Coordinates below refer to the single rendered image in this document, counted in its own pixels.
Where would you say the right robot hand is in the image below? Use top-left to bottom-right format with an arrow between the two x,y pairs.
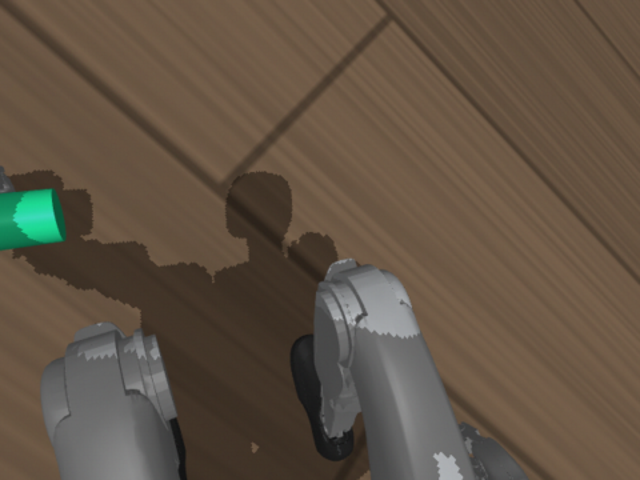
458,422 -> 529,480

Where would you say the left robot foot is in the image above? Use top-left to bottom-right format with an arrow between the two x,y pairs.
169,418 -> 187,480

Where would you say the right robot foot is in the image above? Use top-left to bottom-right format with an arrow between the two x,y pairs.
290,334 -> 354,461

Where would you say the bottle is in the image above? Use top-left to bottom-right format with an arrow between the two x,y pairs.
0,188 -> 66,251

